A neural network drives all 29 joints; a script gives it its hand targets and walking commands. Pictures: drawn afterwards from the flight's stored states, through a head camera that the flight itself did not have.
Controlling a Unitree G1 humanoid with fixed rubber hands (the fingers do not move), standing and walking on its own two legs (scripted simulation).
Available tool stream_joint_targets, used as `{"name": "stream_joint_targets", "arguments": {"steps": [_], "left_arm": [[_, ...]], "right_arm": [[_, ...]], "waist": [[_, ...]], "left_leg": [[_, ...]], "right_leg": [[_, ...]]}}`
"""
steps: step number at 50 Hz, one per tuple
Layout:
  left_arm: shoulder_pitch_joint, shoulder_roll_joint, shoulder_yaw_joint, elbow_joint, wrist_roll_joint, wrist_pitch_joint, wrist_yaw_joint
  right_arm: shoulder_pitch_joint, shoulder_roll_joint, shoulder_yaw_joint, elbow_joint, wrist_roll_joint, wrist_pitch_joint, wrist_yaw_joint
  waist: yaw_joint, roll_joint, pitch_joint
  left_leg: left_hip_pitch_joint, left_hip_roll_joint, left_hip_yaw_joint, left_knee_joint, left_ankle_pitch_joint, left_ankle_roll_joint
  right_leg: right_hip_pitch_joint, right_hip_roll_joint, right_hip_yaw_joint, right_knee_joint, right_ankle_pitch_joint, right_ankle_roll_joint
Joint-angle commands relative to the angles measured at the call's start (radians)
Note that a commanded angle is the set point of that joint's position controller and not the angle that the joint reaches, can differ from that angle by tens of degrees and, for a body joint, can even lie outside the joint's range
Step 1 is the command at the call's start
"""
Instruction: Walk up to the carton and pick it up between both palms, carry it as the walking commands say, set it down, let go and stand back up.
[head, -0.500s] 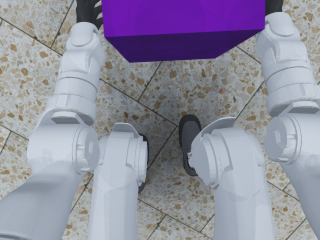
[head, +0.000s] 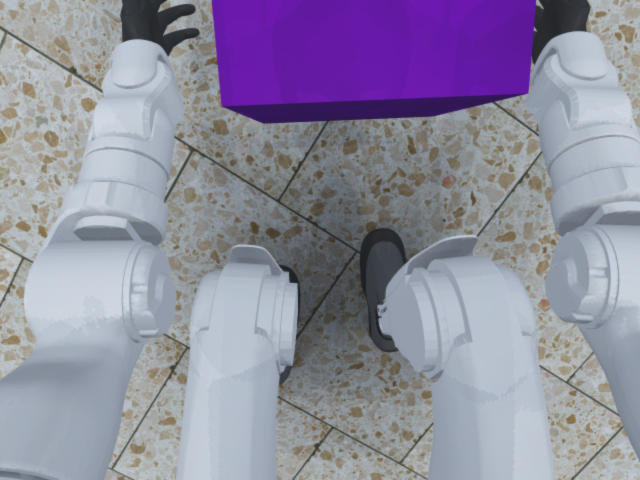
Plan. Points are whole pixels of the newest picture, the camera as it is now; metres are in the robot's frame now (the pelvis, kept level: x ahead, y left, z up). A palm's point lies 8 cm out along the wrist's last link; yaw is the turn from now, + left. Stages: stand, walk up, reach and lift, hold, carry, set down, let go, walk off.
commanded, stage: set down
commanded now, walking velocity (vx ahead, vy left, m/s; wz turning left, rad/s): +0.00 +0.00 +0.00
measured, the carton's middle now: (356, 36) +0.53 -0.06 -0.24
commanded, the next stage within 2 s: let go in 1.34 s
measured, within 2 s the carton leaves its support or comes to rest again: neither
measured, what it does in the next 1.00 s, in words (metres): rises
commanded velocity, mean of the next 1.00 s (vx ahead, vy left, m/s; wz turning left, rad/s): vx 0.00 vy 0.00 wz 0.00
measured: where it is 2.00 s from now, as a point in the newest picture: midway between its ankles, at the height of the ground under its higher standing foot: (330, 327)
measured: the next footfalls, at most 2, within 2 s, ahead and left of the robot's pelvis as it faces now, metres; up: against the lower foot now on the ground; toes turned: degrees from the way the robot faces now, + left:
none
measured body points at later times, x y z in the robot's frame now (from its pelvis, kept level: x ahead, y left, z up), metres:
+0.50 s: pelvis -0.01 +0.00 +0.04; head +0.36 -0.02 +0.28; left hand +0.54 +0.16 -0.11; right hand +0.52 -0.27 -0.11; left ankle +0.09 +0.09 -0.34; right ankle +0.14 -0.10 -0.34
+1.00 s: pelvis +0.00 +0.00 +0.18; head +0.36 -0.03 +0.44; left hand +0.55 +0.16 +0.04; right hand +0.52 -0.28 +0.03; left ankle +0.09 +0.09 -0.34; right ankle +0.13 -0.10 -0.34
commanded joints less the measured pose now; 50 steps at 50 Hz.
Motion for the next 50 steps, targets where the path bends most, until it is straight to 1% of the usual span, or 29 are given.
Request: {"name": "stream_joint_targets", "arguments": {"steps": [1, 2, 3, 5, 8, 9, 10, 11, 13, 14, 16, 17, 20, 21, 22, 27, 28, 32, 33, 36, 37, 38, 39, 42, 44, 45, 47, 49, 50], "left_arm": [[-0.24, 0.183, -0.045, -0.162, -0.08, -0.027, -0.01], [-0.231, 0.179, -0.029, -0.152, -0.052, -0.029, -0.007], [-0.243, 0.214, -0.033, -0.214, -0.059, -0.031, -0.005], [-0.227, 0.222, -0.014, -0.279, -0.06, -0.024, -0.001], [-0.236, 0.221, -0.022, -0.436, -0.094, 0.01, 0.013], [-0.207, 0.19, -0.026, -0.388, -0.087, 0.028, 0.01], [-0.178, 0.192, -0.031, -0.359, -0.107, 0.044, 0.011], [-0.187, 0.173, -0.027, -0.4, -0.068, 0.063, 0.015], [-0.199, 0.188, -0.027, -0.541, -0.095, 0.091, 0.022], [-0.223, 0.235, 0.002, -0.622, -0.061, 0.1, 0.03], [-0.219, 0.238, 0.018, -0.601, -0.078, 0.141, 0.039], [-0.213, 0.211, -0.021, -0.57, -0.092, 0.175, 0.041], [-0.329, 0.294, 0.031, -0.745, -0.083, 0.232, 0.053], [-0.286, 0.281, 0.039, -0.799, -0.116, 0.247, 0.053], [-0.258, 0.265, 0.035, -0.778, -0.11, 0.258, 0.054], [-0.229, 0.267, 0.048, -0.609, -0.084, 0.289, 0.019], [-0.257, 0.255, 0.042, -0.696, -0.083, 0.286, 0.016], [-0.136, 0.194, 0.045, -0.454, -0.063, 0.285, -0.003], [-0.155, 0.229, 0.061, -0.459, -0.043, 0.271, -0.011], [-0.111, 0.207, 0.087, -0.688, -0.057, 0.225, -0.022], [-0.053, 0.2, 0.071, -0.594, -0.057, 0.237, -0.022], [-0.074, 0.231, 0.098, -0.673, -0.034, 0.23, -0.018], [-0.066, 0.252, 0.109, -0.649, -0.038, 0.24, -0.021], [-0.036, 0.224, 0.099, -0.598, -0.045, 0.25, -0.035], [-0.061, 0.232, 0.084, -0.716, -0.069, 0.254, -0.032], [-0.066, 0.221, 0.076, -0.649, -0.056, 0.26, -0.031], [-0.115, 0.22, 0.068, -0.73, -0.102, 0.266, -0.036], [-0.102, 0.212, 0.064, -0.746, -0.094, 0.28, -0.027], [-0.123, 0.234, 0.074, -0.771, -0.075, 0.288, -0.022]], "right_arm": [[-0.206, -0.328, -0.055, -0.098, 0.065, -0.038, 0.018], [-0.194, -0.314, -0.029, -0.066, 0.086, -0.033, 0.023], [-0.193, -0.31, -0.038, -0.129, 0.086, -0.031, 0.025], [-0.264, -0.337, -0.034, -0.269, 0.107, -0.03, 0.018], [-0.255, -0.383, -0.063, -0.435, 0.118, -0.009, 0.0], [-0.207, -0.335, -0.008, -0.347, 0.14, 0.015, 0.007], [-0.183, -0.362, -0.054, -0.37, 0.105, 0.028, 0.005], [-0.193, -0.344, -0.041, -0.371, 0.133, 0.041, 0.017], [-0.161, -0.345, -0.032, -0.485, 0.145, 0.078, 0.017], [-0.143, -0.338, -0.033, -0.528, 0.159, 0.095, 0.019], [-0.204, -0.392, -0.062, -0.575, 0.128, 0.13, 0.012], [-0.204, -0.397, -0.049, -0.583, 0.141, 0.163, 0.012], [-0.32, -0.458, -0.053, -0.766, 0.138, 0.223, 0.001], [-0.313, -0.476, -0.057, -0.868, 0.141, 0.239, 0.002], [-0.281, -0.447, -0.056, -0.845, 0.138, 0.262, 0.003], [-0.242, -0.397, -0.022, -0.647, 0.097, 0.307, 0.033], [-0.236, -0.369, -0.024, -0.666, 0.114, 0.306, 0.036], [-0.112, -0.335, -0.023, -0.415, 0.078, 0.299, 0.076], [-0.156, -0.323, -0.017, -0.475, 0.089, 0.292, 0.079], [-0.093, -0.317, -0.05, -0.696, 0.094, 0.249, 0.081], [-0.043, -0.39, -0.102, -0.616, 0.047, 0.252, 0.082], [-0.034, -0.323, -0.062, -0.579, 0.071, 0.254, 0.087], [-0.093, -0.412, -0.098, -0.688, 0.064, 0.257, 0.082], [-0.087, -0.377, -0.077, -0.681, 0.072, 0.264, 0.079], [-0.08, -0.421, -0.083, -0.755, 0.082, 0.265, 0.085], [-0.112, -0.422, -0.084, -0.72, 0.076, 0.269, 0.089], [-0.162, -0.426, -0.065, -0.808, 0.078, 0.278, 0.083], [-0.175, -0.458, -0.081, -0.842, 0.082, 0.286, 0.08], [-0.166, -0.461, -0.089, -0.808, 0.087, 0.295, 0.084]], "waist": [[-0.067, 0.04, -1.144], [-0.023, 0.099, -1.132], [-0.068, 0.029, -1.196], [-0.014, 0.058, -1.357], [-0.062, 0.014, -1.562], [-0.036, 0.037, -1.542], [-0.081, -0.003, -1.536], [-0.019, 0.073, -1.549], [-0.055, 0.018, -1.751], [-0.024, 0.038, -1.8], [-0.046, -0.027, -1.86], [-0.063, 0.004, -1.88], [-0.041, -0.016, -1.956], [-0.044, -0.087, -2.068], [-0.028, -0.036, -1.99], [-0.035, -0.094, -1.738], [-0.024, -0.053, -1.732], [-0.026, -0.063, -1.593], [0.018, -0.053, -1.585], [-0.008, -0.08, -1.942], [-0.05, -0.079, -1.842], [0.011, -0.076, -1.889], [-0.005, -0.063, -1.924], [-0.004, -0.149, -1.844], [-0.005, -0.124, -1.945], [-0.004, -0.096, -1.89], [-0.018, -0.163, -1.99], [-0.01, -0.151, -2.002], [0.011, -0.078, -2.035]], "left_leg": [[0.419, 0.068, -0.124, -0.2, 0.32, -0.042], [0.438, 0.072, -0.119, -0.194, 0.331, -0.051], [0.452, 0.072, -0.13, -0.208, 0.352, -0.038], [0.485, 0.064, -0.105, -0.194, 0.37, -0.039], [0.605, 0.058, -0.105, -0.213, 0.413, -0.036], [0.559, 0.053, -0.074, -0.219, 0.368, -0.043], [0.57, 0.052, -0.077, -0.23, 0.323, -0.037], [0.607, 0.054, -0.07, -0.265, 0.327, -0.041], [0.737, 0.05, -0.06, -0.272, 0.344, -0.036], [0.768, 0.051, -0.056, -0.279, 0.338, -0.033], [0.748, 0.039, -0.06, -0.312, 0.287, -0.022], [0.767, 0.036, -0.033, -0.325, 0.234, -0.022], [0.761, 0.037, -0.022, -0.339, 0.232, -0.017], [0.796, 0.032, -0.036, -0.359, 0.285, -0.01], [0.748, 0.022, -0.015, -0.365, 0.293, -0.021], [0.642, 0.035, -0.028, -0.475, 0.164, 0.001], [0.653, 0.04, -0.034, -0.495, 0.164, -0.004], [0.656, 0.041, -0.046, -0.573, 0.203, -0.006], [0.663, 0.043, -0.035, -0.579, 0.207, -0.005], [0.81, 0.024, -0.037, -0.601, 0.435, -0.02], [0.742, 0.018, -0.041, -0.615, 0.389, -0.03], [0.778, 0.016, -0.037, -0.658, 0.41, -0.033], [0.832, 0.019, -0.031, -0.661, 0.371, -0.025], [0.743, 0.018, -0.026, -0.73, 0.332, -0.029], [0.894, 0.021, -0.042, -0.763, 0.377, -0.028], [0.901, 0.029, -0.04, -0.797, 0.372, -0.03], [0.949, 0.026, -0.042, -0.826, 0.368, -0.029], [0.964, 0.025, -0.041, -0.849, 0.386, -0.034], [1.068, 0.037, -0.057, -0.898, 0.371, -0.036]], "right_leg": [[0.613, -0.047, 0.087, -0.048, 0.278, 0.029], [0.602, -0.055, 0.115, -0.047, 0.291, 0.015], [0.653, -0.047, 0.087, -0.054, 0.332, 0.029], [0.766, -0.045, 0.113, -0.058, 0.368, 0.027], [0.875, -0.037, 0.076, -0.076, 0.429, 0.025], [0.941, -0.038, 0.093, -0.092, 0.433, 0.017], [0.893, -0.037, 0.061, -0.102, 0.362, 0.029], [0.872, -0.034, 0.065, -0.108, 0.363, 0.027], [0.985, -0.023, 0.046, -0.133, 0.367, 0.035], [1.009, -0.023, 0.051, -0.131, 0.372, 0.032], [1.093, -0.018, 0.042, -0.158, 0.357, 0.034], [1.119, -0.017, 0.045, -0.199, 0.285, 0.034], [1.282, -0.007, 0.079, -0.248, 0.304, 0.02], [1.374, 0.0, 0.058, -0.236, 0.391, 0.029], [1.356, 0.001, 0.082, -0.258, 0.4, 0.019], [1.302, 0.007, 0.088, -0.355, 0.242, 0.03], [1.318, 0.001, 0.097, -0.37, 0.255, 0.019], [1.247, 0.02, 0.075, -0.424, 0.286, 0.016], [1.236, 0.006, 0.087, -0.437, 0.29, 0.026], [1.466, 0.022, 0.071, -0.44, 0.592, 0.023], [1.414, 0.028, 0.062, -0.464, 0.557, 0.018], [1.459, 0.024, 0.062, -0.478, 0.567, 0.024], [1.477, 0.025, 0.067, -0.508, 0.503, 0.035], [1.576, 0.024, 0.079, -0.587, 0.487, 0.04], [1.596, 0.023, 0.07, -0.614, 0.512, 0.033], [1.574, 0.024, 0.07, -0.637, 0.49, 0.035], [1.697, 0.024, 0.059, -0.675, 0.481, 0.048], [1.705, 0.021, 0.077, -0.708, 0.49, 0.04], [1.687, 0.018, 0.072, -0.73, 0.457, 0.038]]}}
